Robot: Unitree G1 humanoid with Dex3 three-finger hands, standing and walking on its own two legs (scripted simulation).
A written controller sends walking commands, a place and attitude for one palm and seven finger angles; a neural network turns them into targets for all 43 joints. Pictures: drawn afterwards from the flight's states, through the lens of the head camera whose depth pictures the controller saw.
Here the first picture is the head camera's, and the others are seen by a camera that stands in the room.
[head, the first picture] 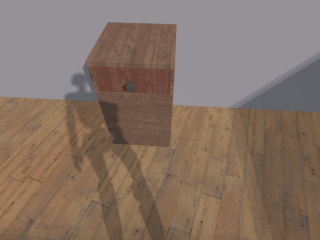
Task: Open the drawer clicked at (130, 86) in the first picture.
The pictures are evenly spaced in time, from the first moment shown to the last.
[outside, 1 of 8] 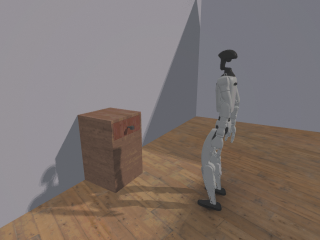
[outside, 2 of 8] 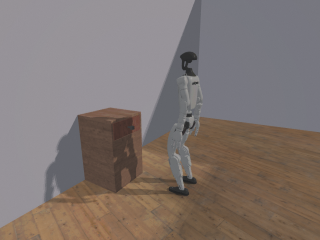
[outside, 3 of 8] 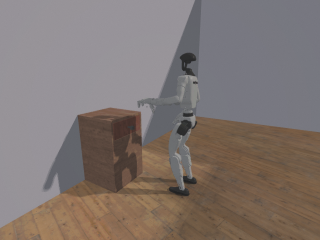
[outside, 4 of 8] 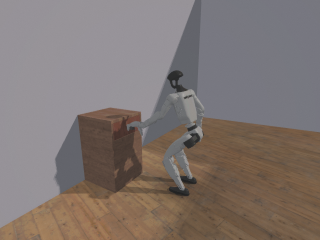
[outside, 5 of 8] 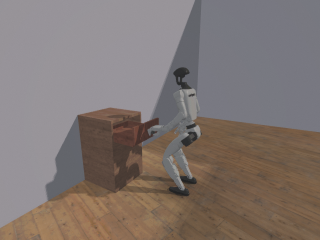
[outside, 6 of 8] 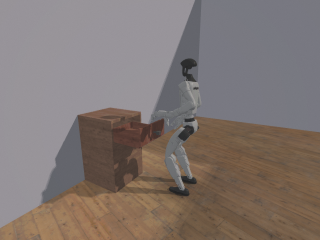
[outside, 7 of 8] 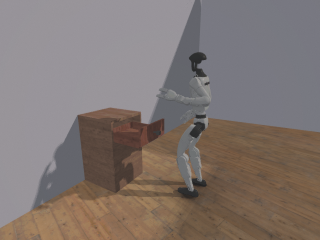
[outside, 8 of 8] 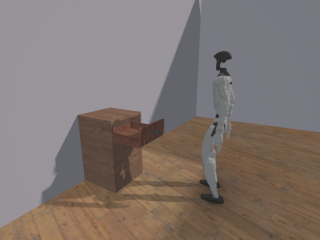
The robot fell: no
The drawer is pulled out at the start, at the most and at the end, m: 0.00 0.30 0.30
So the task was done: yes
